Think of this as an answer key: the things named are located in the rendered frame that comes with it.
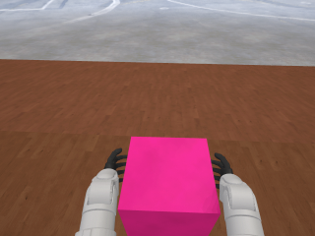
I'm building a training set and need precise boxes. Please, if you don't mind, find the robot right hand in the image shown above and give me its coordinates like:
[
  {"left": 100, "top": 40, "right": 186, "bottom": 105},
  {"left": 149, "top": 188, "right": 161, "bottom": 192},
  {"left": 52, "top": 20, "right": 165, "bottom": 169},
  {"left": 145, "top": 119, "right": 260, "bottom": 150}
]
[{"left": 211, "top": 152, "right": 233, "bottom": 189}]

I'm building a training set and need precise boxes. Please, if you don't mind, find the left robot forearm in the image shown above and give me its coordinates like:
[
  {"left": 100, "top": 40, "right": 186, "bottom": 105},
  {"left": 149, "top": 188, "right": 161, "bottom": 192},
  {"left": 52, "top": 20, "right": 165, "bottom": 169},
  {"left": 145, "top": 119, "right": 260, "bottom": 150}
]
[{"left": 75, "top": 168, "right": 119, "bottom": 236}]

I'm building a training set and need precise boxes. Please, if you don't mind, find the right robot forearm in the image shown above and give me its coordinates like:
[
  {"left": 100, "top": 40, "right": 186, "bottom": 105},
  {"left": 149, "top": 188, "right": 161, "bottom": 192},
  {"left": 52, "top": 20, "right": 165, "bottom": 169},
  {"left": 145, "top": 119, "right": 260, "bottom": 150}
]
[{"left": 220, "top": 173, "right": 265, "bottom": 236}]

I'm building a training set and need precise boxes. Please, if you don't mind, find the robot left hand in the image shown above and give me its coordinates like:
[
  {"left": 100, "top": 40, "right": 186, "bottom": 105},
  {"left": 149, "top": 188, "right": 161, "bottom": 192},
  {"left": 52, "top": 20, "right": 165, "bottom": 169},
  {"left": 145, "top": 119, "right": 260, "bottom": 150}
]
[{"left": 103, "top": 148, "right": 128, "bottom": 183}]

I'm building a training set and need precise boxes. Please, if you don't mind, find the carton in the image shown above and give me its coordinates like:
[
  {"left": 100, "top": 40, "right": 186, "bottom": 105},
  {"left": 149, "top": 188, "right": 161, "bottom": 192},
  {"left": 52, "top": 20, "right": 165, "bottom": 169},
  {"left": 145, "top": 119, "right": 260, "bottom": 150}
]
[{"left": 117, "top": 137, "right": 221, "bottom": 236}]

